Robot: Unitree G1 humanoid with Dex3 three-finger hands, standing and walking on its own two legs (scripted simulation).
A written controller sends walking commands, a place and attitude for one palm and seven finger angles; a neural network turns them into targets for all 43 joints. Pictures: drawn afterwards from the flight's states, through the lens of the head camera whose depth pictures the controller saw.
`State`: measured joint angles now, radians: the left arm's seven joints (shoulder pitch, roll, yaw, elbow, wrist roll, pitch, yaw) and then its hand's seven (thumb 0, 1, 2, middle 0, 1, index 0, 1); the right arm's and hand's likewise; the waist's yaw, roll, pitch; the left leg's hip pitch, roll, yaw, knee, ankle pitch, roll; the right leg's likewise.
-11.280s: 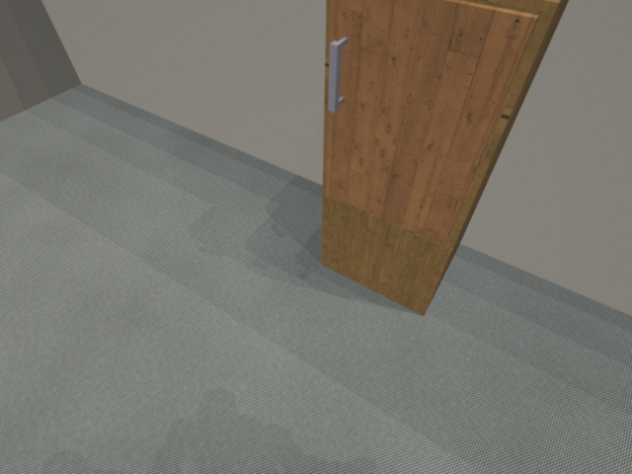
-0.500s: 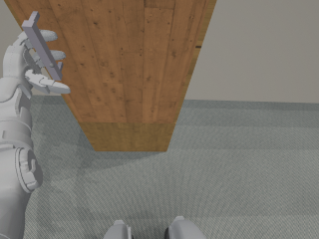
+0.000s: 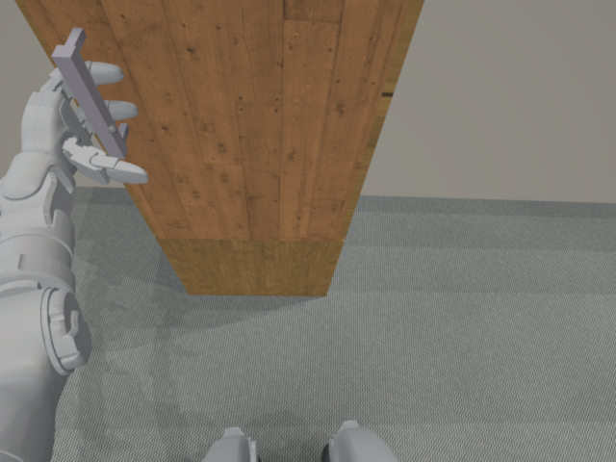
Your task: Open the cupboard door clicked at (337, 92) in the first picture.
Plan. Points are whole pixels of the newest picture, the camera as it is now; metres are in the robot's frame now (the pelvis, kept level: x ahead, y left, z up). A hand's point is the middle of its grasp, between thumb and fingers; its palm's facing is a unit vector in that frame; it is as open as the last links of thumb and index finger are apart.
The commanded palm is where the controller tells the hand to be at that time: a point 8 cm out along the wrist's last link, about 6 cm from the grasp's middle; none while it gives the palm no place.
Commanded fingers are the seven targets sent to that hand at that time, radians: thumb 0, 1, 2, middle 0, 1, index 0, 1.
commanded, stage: close the thumb around the handle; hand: left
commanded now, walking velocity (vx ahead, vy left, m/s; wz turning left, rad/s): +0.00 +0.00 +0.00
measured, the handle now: (99, 99) +0.55 +0.23 +0.11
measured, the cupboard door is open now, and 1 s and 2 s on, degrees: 0 0 43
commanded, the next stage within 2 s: pull the door open along its arc in 0.76 s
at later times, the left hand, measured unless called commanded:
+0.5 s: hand (114, 129) +0.50 +0.20 +0.11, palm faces -0.07 -1.00 +0.00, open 8.6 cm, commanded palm +0.49 +0.25 +0.11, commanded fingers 0.00 0.79 0.85 -0.39 -1.34 -0.39 -1.34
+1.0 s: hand (113, 130) +0.50 +0.20 +0.11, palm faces -0.06 -1.00 +0.00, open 5.3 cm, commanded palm +0.47 +0.26 +0.11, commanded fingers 0.00 0.90 0.90 -0.40 -1.35 -0.40 -1.35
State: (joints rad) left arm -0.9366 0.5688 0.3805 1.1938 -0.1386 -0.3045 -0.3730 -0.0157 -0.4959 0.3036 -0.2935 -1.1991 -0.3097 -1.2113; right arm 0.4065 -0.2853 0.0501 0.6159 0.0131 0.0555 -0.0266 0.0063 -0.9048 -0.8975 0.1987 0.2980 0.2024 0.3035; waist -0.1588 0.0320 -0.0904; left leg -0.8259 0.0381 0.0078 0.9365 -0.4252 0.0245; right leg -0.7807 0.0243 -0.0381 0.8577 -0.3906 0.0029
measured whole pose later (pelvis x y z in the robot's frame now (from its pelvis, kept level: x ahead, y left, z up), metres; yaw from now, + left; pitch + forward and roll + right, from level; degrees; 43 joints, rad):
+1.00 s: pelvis +0.01 +0.00 +0.00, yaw -1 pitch +18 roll -3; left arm -0.89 0.58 0.41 1.17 -0.14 -0.30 -0.39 0.01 0.80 0.82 -0.36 -1.35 -0.40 -1.35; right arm 0.41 -0.29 0.05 0.60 0.01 0.07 -0.03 0.01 -0.90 -0.90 0.20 0.30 0.20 0.30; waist -0.17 0.03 -0.10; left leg -0.81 0.04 0.02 0.93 -0.43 0.02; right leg -0.77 0.03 -0.03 0.85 -0.39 0.00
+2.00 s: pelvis +0.01 -0.05 +0.02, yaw +3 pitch +4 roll +1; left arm 0.24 -0.01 -0.09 -0.11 -0.04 -0.11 0.35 0.01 0.71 0.80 -0.36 -1.32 -0.37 -1.33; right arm 0.22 -0.22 0.03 0.54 -0.05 0.04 -0.03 0.01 -0.90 -0.90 0.20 0.30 0.20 0.30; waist 0.00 0.05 -0.08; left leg -0.45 0.02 -0.03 0.77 -0.38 -0.03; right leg -0.44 0.01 -0.07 0.78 -0.42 -0.05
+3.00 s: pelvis -0.01 -0.01 +0.02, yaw +4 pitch +3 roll -1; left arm 0.17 0.16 -0.12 -0.07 -0.12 -0.15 -0.08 -0.02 -0.50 0.30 -0.24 -0.43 -0.14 -0.42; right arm 0.24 -0.23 0.06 0.52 0.01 -0.03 -0.04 0.01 -0.90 -0.90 0.20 0.30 0.20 0.30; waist 0.01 0.06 -0.05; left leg -0.48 -0.02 -0.02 0.82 -0.38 0.02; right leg -0.45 -0.03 -0.06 0.79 -0.39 0.00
